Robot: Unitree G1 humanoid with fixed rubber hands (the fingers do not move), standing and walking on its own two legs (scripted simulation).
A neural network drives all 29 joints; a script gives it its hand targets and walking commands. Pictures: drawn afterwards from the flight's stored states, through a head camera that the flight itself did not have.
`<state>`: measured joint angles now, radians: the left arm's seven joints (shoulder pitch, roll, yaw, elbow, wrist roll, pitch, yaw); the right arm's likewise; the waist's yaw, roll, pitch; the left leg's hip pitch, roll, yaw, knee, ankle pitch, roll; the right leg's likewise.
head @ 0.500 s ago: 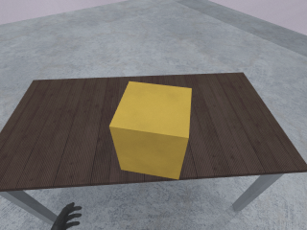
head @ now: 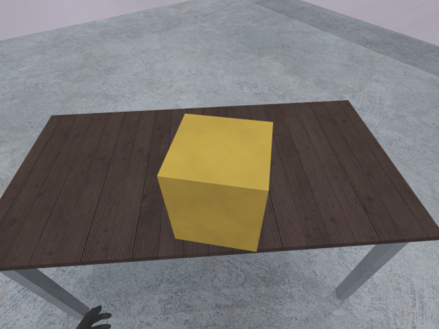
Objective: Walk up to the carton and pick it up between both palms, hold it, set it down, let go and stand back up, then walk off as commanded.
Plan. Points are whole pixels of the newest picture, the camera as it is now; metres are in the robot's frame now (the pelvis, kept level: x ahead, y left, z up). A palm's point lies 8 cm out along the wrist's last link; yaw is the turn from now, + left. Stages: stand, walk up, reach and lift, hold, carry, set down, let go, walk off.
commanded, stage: walk off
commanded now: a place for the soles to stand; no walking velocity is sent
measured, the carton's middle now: (221, 183) +0.44 +0.00 -0.03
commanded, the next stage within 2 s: none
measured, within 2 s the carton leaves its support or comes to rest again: neither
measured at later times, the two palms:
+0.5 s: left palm out of the picture +0.03 +0.26 -0.07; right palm out of the picture -0.04 -0.31 -0.16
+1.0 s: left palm out of the picture -0.13 +0.32 -0.13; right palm out of the picture -0.19 -0.28 -0.10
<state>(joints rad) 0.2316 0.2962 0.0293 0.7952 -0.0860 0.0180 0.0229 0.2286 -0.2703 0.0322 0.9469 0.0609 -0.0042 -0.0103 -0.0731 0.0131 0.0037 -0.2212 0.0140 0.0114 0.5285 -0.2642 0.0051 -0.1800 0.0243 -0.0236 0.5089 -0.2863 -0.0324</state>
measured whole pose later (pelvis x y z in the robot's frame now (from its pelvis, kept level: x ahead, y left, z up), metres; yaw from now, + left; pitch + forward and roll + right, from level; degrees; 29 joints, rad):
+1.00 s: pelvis -0.22 +0.03 -0.01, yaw +1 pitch -4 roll -2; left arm 0.24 0.32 0.09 0.80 -0.09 0.08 0.02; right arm 0.30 -0.37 -0.01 0.81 0.06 0.05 -0.02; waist -0.07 -0.02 0.12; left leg -0.33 -0.05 -0.06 0.66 -0.26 0.05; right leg -0.44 0.17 0.05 1.12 -0.38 -0.04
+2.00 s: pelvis -0.34 +0.01 -0.02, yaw +0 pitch -4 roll +0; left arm 0.20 0.33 0.04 0.83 -0.09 0.01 0.00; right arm 0.21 -0.38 -0.01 0.90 0.06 -0.02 -0.01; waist -0.07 -0.02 0.14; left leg -0.34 -0.04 -0.12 0.70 -0.29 -0.02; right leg -0.24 0.06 0.05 0.70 -0.40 -0.03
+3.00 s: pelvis -0.35 +0.01 -0.01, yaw +1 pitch -2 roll +1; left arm 0.10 0.33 0.03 0.94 -0.09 -0.01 0.00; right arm 0.13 -0.38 -0.01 1.06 0.06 -0.03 0.01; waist -0.07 -0.01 0.13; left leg -0.31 -0.05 -0.11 0.53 -0.18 -0.02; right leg -0.24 0.03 0.05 0.61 -0.33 -0.02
